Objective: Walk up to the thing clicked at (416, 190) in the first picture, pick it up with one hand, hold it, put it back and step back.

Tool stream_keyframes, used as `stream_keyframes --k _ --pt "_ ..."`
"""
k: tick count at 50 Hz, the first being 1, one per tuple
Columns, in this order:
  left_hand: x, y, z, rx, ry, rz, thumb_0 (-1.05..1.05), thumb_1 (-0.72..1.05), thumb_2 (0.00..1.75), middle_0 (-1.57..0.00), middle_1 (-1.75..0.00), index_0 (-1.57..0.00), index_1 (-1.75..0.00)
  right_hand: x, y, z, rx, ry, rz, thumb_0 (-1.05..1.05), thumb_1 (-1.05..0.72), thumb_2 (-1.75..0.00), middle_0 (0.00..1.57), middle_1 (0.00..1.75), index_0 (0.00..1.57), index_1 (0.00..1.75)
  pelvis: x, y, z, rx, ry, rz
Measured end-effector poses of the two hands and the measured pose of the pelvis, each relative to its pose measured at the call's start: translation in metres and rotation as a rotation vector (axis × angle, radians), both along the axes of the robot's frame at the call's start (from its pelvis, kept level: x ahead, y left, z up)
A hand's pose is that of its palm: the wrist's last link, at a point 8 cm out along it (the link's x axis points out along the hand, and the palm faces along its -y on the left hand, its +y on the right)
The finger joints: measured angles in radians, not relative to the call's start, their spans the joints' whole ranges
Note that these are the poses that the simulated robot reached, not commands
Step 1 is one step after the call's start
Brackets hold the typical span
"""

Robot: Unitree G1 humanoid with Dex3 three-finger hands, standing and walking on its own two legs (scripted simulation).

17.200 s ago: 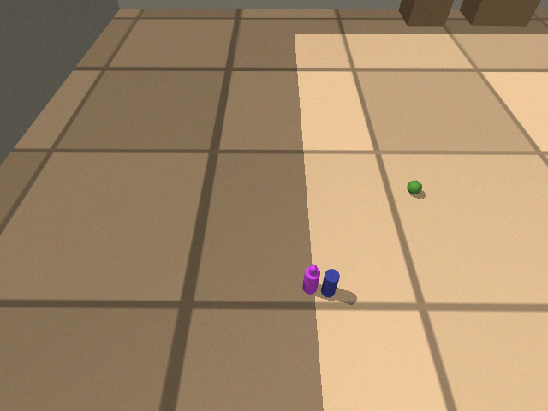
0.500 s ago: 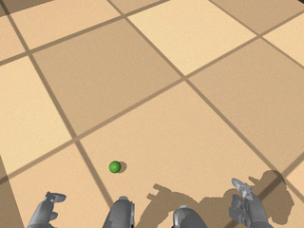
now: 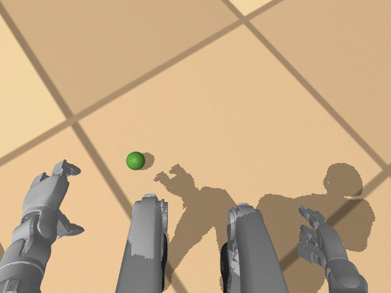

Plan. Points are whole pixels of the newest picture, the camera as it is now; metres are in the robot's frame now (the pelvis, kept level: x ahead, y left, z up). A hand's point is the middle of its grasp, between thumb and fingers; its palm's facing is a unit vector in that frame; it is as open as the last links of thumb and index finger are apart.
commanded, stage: rise first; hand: left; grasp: from above
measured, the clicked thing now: (135, 160) +0.45 +0.24 -0.47
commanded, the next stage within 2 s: none
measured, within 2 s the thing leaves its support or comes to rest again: neither
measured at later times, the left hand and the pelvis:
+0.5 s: hand (93, 181) +0.34 +0.31 -0.27, palm faces -0.46 -0.14 -0.87, open 14.1 cm; pelvis -0.05 +0.00 -0.12, yaw -4 degrees
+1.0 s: hand (104, 173) +0.37 +0.30 -0.33, palm faces -0.45 -0.05 -0.89, open 14.1 cm; pelvis -0.03 +0.00 -0.16, yaw -6 degrees
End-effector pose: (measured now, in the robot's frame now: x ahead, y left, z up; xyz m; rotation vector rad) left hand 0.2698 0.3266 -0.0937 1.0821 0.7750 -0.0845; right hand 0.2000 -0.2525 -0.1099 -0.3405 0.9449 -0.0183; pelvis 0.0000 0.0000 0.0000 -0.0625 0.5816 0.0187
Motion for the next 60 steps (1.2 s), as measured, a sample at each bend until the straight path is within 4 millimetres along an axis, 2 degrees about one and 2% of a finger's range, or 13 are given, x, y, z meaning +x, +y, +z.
stream_keyframes --k 5,10,16,21,27,37,47,60 --pt "0.021 -0.001 -0.038 0.068 -0.030 -0.100 0.00 -0.54 1.01 -0.07 -1.06 -0.07 -1.06 -0.042 -0.005 -0.051 -0.006 0.098 -0.025 0.00 -0.89 -0.89 0.20 0.30 0.21 0.30 -0.018 -0.002 -0.041 -0.010 0.007 -0.014" --pt "0.040 -0.006 -0.064 0.122 -0.071 -0.185 0.00 -0.52 1.01 -0.07 -1.05 -0.07 -1.06 -0.087 -0.009 -0.087 -0.019 0.185 -0.070 0.00 -0.88 -0.89 0.20 0.30 0.21 0.30 -0.034 -0.002 -0.073 -0.016 -0.008 -0.024" --pt "0.055 -0.010 -0.090 0.175 -0.072 -0.267 0.00 -0.52 1.02 -0.07 -1.05 -0.07 -1.06 -0.132 -0.014 -0.110 -0.037 0.275 -0.123 0.00 -0.87 -0.89 0.20 0.30 0.21 0.30 -0.044 -0.001 -0.099 -0.024 -0.019 -0.032" --pt "0.067 -0.012 -0.108 0.203 -0.080 -0.323 0.00 -0.53 1.03 -0.07 -1.04 -0.07 -1.04 -0.153 -0.018 -0.118 -0.063 0.331 -0.139 0.00 -0.88 -0.89 0.20 0.30 0.21 0.30 -0.047 0.000 -0.114 -0.032 -0.024 -0.034" --pt "0.081 -0.012 -0.128 0.237 -0.091 -0.376 0.00 -0.54 1.04 -0.07 -1.01 -0.07 -1.02 -0.160 -0.021 -0.126 -0.094 0.364 -0.138 0.00 -0.89 -0.89 0.20 0.30 0.21 0.30 -0.045 0.002 -0.129 -0.044 -0.024 -0.038" --pt "0.096 -0.016 -0.154 0.280 -0.095 -0.437 0.00 -0.54 1.03 -0.08 -0.99 -0.07 -1.00 -0.149 -0.020 -0.144 -0.099 0.377 -0.108 0.00 -0.90 -0.90 0.20 0.30 0.21 0.30 -0.040 0.003 -0.146 -0.050 -0.017 -0.048" --pt "0.108 -0.022 -0.173 0.286 -0.115 -0.440 0.00 -0.53 1.00 -0.09 -1.00 -0.09 -1.00 -0.143 -0.014 -0.160 -0.087 0.386 -0.084 0.00 -0.90 -0.90 0.20 0.30 0.21 0.30 -0.035 0.002 -0.158 -0.050 -0.012 -0.063" --pt "0.119 -0.028 -0.190 0.291 -0.103 -0.421 0.00 -0.52 1.00 -0.08 -1.01 -0.09 -1.01 -0.154 -0.015 -0.168 -0.083 0.430 -0.096 0.00 -0.90 -0.90 0.20 0.30 0.21 0.30 -0.030 0.001 -0.166 -0.050 -0.004 -0.073"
